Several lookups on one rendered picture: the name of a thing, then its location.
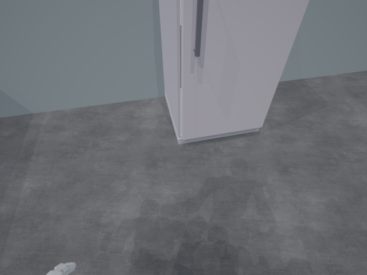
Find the fridge door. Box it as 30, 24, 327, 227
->
181, 0, 309, 140

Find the robot left hand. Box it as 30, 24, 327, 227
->
47, 262, 76, 275

